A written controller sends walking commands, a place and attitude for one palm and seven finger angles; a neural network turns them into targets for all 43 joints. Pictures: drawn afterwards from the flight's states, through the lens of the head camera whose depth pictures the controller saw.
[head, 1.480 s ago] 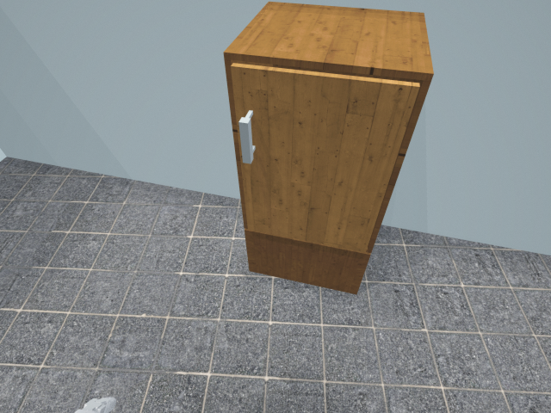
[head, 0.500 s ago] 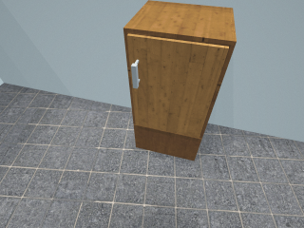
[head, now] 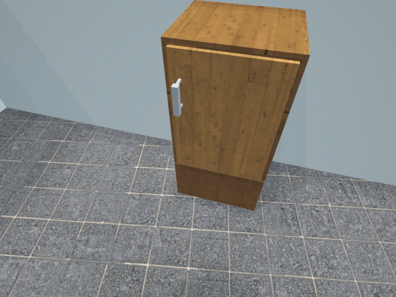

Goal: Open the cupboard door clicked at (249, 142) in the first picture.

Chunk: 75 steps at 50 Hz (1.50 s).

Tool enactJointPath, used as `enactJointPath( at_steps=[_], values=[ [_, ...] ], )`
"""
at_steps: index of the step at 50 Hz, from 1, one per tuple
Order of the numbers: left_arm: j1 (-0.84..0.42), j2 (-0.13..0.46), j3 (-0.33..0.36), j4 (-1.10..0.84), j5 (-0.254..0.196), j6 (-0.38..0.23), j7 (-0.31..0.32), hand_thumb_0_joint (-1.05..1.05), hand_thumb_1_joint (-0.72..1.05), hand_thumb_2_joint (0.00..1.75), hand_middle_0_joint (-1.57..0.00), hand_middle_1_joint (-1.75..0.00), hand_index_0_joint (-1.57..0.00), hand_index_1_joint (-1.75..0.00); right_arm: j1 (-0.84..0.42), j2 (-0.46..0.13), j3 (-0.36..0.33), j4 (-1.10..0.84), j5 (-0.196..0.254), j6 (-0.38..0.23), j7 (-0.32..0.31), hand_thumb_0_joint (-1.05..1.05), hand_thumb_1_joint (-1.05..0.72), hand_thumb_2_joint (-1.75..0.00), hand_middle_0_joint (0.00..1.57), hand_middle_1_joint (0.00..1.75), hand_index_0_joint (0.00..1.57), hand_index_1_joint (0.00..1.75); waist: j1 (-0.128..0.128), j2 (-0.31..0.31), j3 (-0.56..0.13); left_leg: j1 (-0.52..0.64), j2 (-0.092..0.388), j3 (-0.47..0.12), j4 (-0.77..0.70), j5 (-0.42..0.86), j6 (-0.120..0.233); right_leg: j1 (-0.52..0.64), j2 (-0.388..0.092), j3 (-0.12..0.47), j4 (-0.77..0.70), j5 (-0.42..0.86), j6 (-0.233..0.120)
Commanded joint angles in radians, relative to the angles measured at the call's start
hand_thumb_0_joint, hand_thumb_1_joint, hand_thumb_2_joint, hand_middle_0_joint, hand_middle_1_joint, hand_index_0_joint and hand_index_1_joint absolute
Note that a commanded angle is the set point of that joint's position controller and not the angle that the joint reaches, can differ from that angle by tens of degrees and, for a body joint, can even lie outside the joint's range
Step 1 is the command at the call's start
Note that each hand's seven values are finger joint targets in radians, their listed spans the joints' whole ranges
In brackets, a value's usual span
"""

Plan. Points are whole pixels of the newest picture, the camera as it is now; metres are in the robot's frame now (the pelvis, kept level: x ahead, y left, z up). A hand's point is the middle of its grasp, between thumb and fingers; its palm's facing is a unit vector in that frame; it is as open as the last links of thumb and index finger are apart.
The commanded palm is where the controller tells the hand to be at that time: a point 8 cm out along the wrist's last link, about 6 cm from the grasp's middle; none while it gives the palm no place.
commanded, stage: turn to face it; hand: left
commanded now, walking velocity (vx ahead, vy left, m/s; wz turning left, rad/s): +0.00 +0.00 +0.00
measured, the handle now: (178, 97) +0.77 +0.12 -0.04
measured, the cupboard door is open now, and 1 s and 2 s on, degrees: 0 0 0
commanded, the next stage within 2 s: take the last steps up to it in 0.58 s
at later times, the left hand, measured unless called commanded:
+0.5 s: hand out of the picture +0.05 +0.19 -0.18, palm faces -0.10 -0.97 -0.24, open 7.4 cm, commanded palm none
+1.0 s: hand out of the picture +0.06 +0.18 -0.18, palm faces -0.09 -0.97 -0.23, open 7.4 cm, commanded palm none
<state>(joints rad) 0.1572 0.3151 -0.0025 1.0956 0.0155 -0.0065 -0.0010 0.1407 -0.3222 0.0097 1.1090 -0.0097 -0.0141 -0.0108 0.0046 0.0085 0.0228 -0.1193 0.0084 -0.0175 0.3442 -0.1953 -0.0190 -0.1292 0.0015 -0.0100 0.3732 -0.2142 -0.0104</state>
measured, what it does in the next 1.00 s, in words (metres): stands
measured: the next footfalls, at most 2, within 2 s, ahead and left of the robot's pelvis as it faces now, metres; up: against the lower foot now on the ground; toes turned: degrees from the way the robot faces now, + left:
left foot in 1.30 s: +0.27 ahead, +0.14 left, +0.00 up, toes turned -3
right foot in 1.84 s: +0.15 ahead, -0.11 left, +0.00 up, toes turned -16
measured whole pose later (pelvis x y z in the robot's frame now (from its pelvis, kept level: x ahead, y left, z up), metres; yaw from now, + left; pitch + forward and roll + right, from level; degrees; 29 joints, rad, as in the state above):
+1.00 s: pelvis +0.03 +0.00 -0.02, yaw -9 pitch -1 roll +0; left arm 0.34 0.16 0.04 1.03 0.03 -0.04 0.01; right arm 0.36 -0.21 -0.04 1.10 -0.03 0.02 -0.01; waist 0.01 0.05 -0.02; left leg -0.34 0.06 0.07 0.90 -0.46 0.00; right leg -0.19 0.02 -0.07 0.56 -0.35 -0.04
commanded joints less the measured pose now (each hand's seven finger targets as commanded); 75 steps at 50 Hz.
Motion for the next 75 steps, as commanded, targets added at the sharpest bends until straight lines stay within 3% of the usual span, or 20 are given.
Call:
enactJointPath(
  at_steps=[1,17,32,36,39,43,44,45,46,47,48,53,61,63,64,65,66,69,71,75],
  values=[
    [-0.030,0.204,0.041,-0.066,-0.004,-0.021,0.015,0.00,0.90,0.90,-0.20,-0.30,-0.20,-0.30,-0.033,-0.195,-0.037,-0.057,0.002,-0.018,-0.009,0.00,-0.90,-0.90,0.20,0.30,0.20,0.30,-0.003,-0.023,-0.042,0.003,0.108,-0.078,-0.042,0.151,0.035,0.000,-0.121,0.111,-0.073,0.161,-0.016],
    [0.038,0.104,0.044,-0.096,-0.001,0.025,0.017,0.00,0.90,0.90,-0.20,-0.30,-0.20,-0.30,0.061,-0.081,-0.040,-0.079,-0.001,0.010,-0.024,0.00,-0.90,-0.90,0.20,0.30,0.20,0.30,-0.011,-0.028,-0.034,-0.021,0.121,0.010,0.062,0.088,0.014,-0.094,-0.096,0.178,0.032,0.225,-0.022],
    [0.057,0.060,0.074,-0.166,0.006,0.037,0.017,0.00,0.90,0.90,-0.20,-0.30,-0.20,-0.30,0.142,0.004,-0.068,-0.108,-0.003,0.020,-0.025,0.00,-0.90,-0.90,0.20,0.30,0.20,0.30,-0.028,-0.077,0.000,-0.080,0.090,0.050,0.178,-0.144,0.022,-0.262,-0.100,0.305,0.011,-0.028,-0.067],
    [0.074,0.007,0.069,-0.173,0.010,0.034,0.009,0.00,0.90,0.90,-0.20,-0.30,-0.20,-0.30,0.168,-0.025,-0.073,-0.097,-0.013,0.011,-0.018,0.00,-0.90,-0.90,0.20,0.30,0.20,0.30,-0.015,0.049,-0.003,-0.079,0.176,-0.055,0.009,-0.341,0.069,-0.280,0.007,0.173,0.122,-0.252,-0.028],
    [0.097,-0.044,0.065,-0.169,0.018,0.028,-0.003,0.00,0.90,0.90,-0.20,-0.30,-0.20,-0.30,0.171,-0.079,-0.088,-0.099,-0.015,-0.002,-0.011,0.00,-0.90,-0.90,0.20,0.30,0.20,0.30,-0.011,0.206,0.016,-0.138,0.336,-0.220,-0.183,-0.542,0.174,-0.275,0.038,-0.002,0.454,-0.235,0.000],
    [0.190,-0.097,0.054,-0.122,0.017,0.001,-0.013,0.00,0.90,0.90,-0.20,-0.30,-0.20,-0.30,0.166,-0.038,-0.075,-0.078,-0.019,-0.003,-0.006,0.00,-0.90,-0.90,0.20,0.30,0.20,0.30,0.037,0.071,0.056,-0.191,0.240,-0.030,-0.015,-0.367,0.127,-0.096,0.006,-0.065,0.184,-0.174,-0.006],
    [0.260,-0.081,0.056,-0.090,0.017,-0.010,-0.008,0.00,0.90,0.90,-0.20,-0.30,-0.20,-0.30,0.176,-0.011,-0.067,-0.070,-0.014,-0.003,-0.005,0.00,-0.90,-0.90,0.20,0.30,0.20,0.30,0.063,-0.019,0.057,-0.254,0.168,0.035,0.137,-0.323,0.091,0.012,-0.010,-0.015,0.059,-0.136,-0.015],
    [0.331,-0.011,0.070,-0.063,0.021,-0.025,0.005,0.00,0.90,0.90,-0.20,-0.30,-0.20,-0.30,0.171,0.045,-0.058,-0.093,-0.003,-0.008,-0.003,0.00,-0.90,-0.90,0.20,0.30,0.20,0.30,0.077,-0.227,0.073,-0.430,0.066,0.135,0.376,-0.308,0.042,0.120,-0.178,0.265,-0.080,-0.198,-0.074],
    [0.412,0.067,0.085,-0.044,0.012,-0.033,0.018,0.00,0.90,0.90,-0.20,-0.30,-0.20,-0.30,0.109,0.057,-0.052,-0.136,-0.009,-0.014,0.004,0.00,-0.90,-0.90,0.20,0.30,0.20,0.30,0.104,-0.306,0.098,-0.572,0.023,0.138,0.567,-0.378,0.020,0.142,-0.377,0.547,-0.199,-0.122,-0.160],
    [0.422,0.067,0.082,-0.041,0.005,-0.034,0.024,0.00,0.90,0.90,-0.20,-0.30,-0.20,-0.30,0.085,0.034,-0.060,-0.147,-0.019,-0.013,0.005,0.00,-0.90,-0.90,0.20,0.30,0.20,0.30,0.091,-0.166,0.100,-0.586,0.058,0.052,0.646,-0.349,0.022,0.125,-0.408,0.536,-0.200,-0.108,-0.207],
    [0.364,0.044,0.080,-0.056,0.006,-0.041,0.026,0.00,0.90,0.90,-0.20,-0.30,-0.20,-0.30,0.109,0.037,-0.066,-0.132,-0.017,-0.014,0.008,0.00,-0.90,-0.90,0.20,0.30,0.20,0.30,0.059,-0.146,0.103,-0.577,0.075,0.030,0.687,-0.272,0.024,0.082,-0.371,0.494,-0.203,-0.183,-0.211],
    [0.271,-0.025,0.066,-0.068,0.012,-0.060,0.027,0.00,0.90,0.90,-0.20,-0.30,-0.20,-0.30,0.126,0.079,-0.064,-0.119,-0.015,-0.003,0.027,0.00,-0.90,-0.90,0.20,0.30,0.20,0.30,-0.005,-0.110,0.148,-0.501,0.095,0.049,0.654,-0.091,0.006,-0.057,-0.282,0.249,-0.219,-0.034,-0.177],
    [0.329,-0.010,0.074,-0.015,0.020,-0.056,0.032,0.00,0.90,0.90,-0.20,-0.30,-0.20,-0.30,0.058,0.112,-0.055,-0.161,-0.001,-0.024,0.036,0.00,-0.90,-0.90,0.20,0.30,0.20,0.30,0.015,-0.175,0.078,-0.283,0.047,0.119,0.318,-0.036,0.023,-0.021,-0.239,0.083,-0.090,0.255,-0.106],
    [0.306,-0.020,0.075,-0.013,0.015,-0.051,0.031,0.00,0.90,0.90,-0.20,-0.30,-0.20,-0.30,0.221,0.076,-0.061,-0.106,-0.006,-0.035,0.021,0.00,-0.90,-0.90,0.20,0.30,0.20,0.30,-0.059,-0.120,0.008,-0.035,0.019,0.124,0.171,0.048,0.033,-0.081,-0.181,0.024,0.110,0.283,-0.073],
    [0.345,-0.054,0.067,-0.010,0.008,-0.047,0.028,0.00,0.90,0.90,-0.20,-0.30,-0.20,-0.30,0.332,0.010,-0.074,-0.072,-0.014,-0.043,0.008,0.00,-0.90,-0.90,0.20,0.30,0.20,0.30,-0.089,0.010,-0.086,0.158,0.086,0.065,0.144,0.110,0.052,-0.151,-0.125,-0.005,0.314,0.179,-0.051],
    [0.397,-0.112,0.059,-0.017,-0.003,-0.043,0.022,0.00,0.90,0.90,-0.20,-0.30,-0.20,-0.30,0.408,-0.093,-0.098,-0.061,-0.022,-0.049,-0.004,0.00,-0.90,-0.90,0.20,0.30,0.20,0.30,-0.088,0.274,-0.175,0.309,0.351,-0.265,0.069,0.231,0.139,-0.357,0.005,-0.098,0.591,-0.298,-0.004],
    [0.361,-0.114,0.051,-0.046,0.004,-0.037,0.027,0.00,0.90,0.90,-0.20,-0.30,-0.20,-0.30,0.418,-0.112,-0.095,-0.065,-0.008,-0.030,-0.010,0.00,-0.90,-0.90,0.20,0.30,0.20,0.30,-0.087,0.284,-0.165,0.238,0.414,-0.355,-0.035,0.186,0.198,-0.394,0.003,-0.027,0.765,-0.427,-0.010],
    [0.291,-0.141,0.047,-0.017,0.005,-0.014,0.034,0.00,0.90,0.90,-0.20,-0.30,-0.20,-0.30,0.163,0.041,-0.045,-0.107,-0.010,-0.032,-0.028,0.00,-0.90,-0.90,0.20,0.30,0.20,0.30,-0.007,0.091,0.046,-0.153,0.349,-0.178,-0.088,0.342,0.184,-0.303,-0.106,0.037,0.739,-0.256,0.018],
    [0.322,-0.141,0.043,0.000,0.002,0.008,0.030,0.00,0.90,0.90,-0.20,-0.30,-0.20,-0.30,0.112,0.060,-0.035,-0.101,-0.006,-0.040,-0.038,0.00,-0.90,-0.90,0.20,0.30,0.20,0.30,0.028,0.051,0.032,-0.178,0.311,-0.065,-0.065,0.565,0.165,-0.216,-0.103,0.027,0.630,-0.197,0.043],
    [0.278,-0.103,0.067,-0.054,0.015,0.060,0.028,0.00,0.90,0.90,-0.20,-0.30,-0.20,-0.30,0.145,0.014,-0.068,-0.096,-0.005,-0.011,-0.057,0.00,-0.90,-0.90,0.20,0.30,0.20,0.30,0.001,0.077,-0.035,-0.083,0.351,-0.054,-0.027,0.618,0.201,-0.293,-0.060,0.024,0.674,-0.188,0.052]
  ],
)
